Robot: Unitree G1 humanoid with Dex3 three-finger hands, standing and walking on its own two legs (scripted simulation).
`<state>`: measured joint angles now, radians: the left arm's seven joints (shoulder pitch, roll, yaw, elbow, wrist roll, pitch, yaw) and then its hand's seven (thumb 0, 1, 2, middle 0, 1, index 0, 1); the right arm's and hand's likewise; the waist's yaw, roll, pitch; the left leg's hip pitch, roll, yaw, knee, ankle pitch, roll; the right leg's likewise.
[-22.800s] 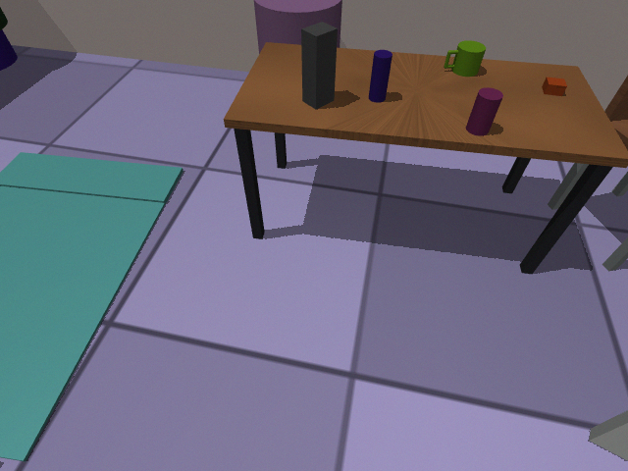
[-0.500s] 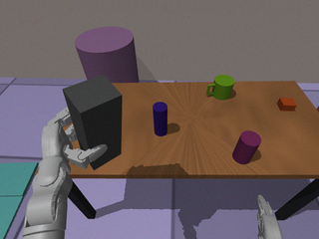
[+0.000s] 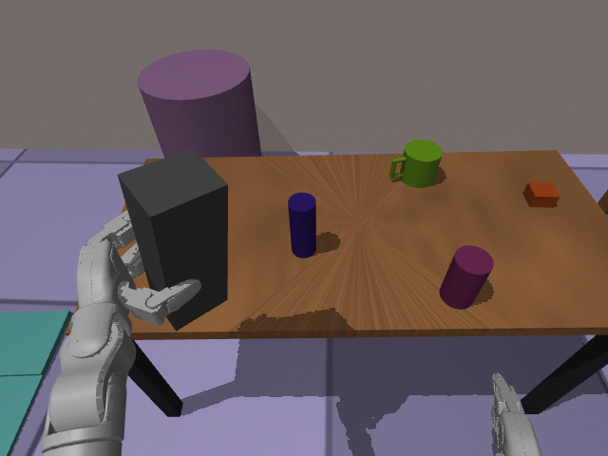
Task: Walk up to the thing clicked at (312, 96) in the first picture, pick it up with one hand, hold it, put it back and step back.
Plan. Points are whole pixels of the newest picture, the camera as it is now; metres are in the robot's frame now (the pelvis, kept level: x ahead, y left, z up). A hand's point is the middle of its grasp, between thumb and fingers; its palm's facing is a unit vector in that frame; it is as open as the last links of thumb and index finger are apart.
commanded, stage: hold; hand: left
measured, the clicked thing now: (183, 249) +0.33 +0.14 +0.14
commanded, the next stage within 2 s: crouch in 0.88 s
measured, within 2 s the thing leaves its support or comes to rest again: neither
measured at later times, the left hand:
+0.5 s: hand (167, 251) +0.34 +0.17 +0.12, palm faces +0.20 -0.98 +0.02, open 10.3 cm
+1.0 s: hand (164, 244) +0.34 +0.17 +0.14, palm faces +0.20 -0.98 +0.02, open 10.3 cm
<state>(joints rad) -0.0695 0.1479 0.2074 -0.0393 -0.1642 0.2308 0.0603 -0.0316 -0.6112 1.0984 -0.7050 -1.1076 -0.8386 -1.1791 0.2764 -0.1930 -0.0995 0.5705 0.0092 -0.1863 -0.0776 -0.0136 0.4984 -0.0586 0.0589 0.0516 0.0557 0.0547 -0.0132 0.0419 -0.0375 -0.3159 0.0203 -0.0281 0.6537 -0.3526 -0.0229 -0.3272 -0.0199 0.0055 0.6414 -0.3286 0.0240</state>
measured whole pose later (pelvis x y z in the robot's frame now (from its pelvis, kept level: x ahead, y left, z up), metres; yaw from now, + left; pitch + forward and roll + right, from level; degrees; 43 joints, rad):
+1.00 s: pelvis +0.01 +0.00 +0.00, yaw +1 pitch +1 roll +0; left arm -0.15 0.15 0.20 0.02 -0.17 0.24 0.05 -0.03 -0.61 1.10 -0.70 -1.12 -0.83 -1.19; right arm 0.26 -0.19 -0.09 0.59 0.01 -0.19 -0.07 -0.01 0.51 -0.06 0.06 0.05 0.06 0.05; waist -0.01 0.05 -0.04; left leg -0.29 0.02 -0.04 0.62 -0.34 -0.02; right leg -0.29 -0.03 0.00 0.61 -0.32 0.02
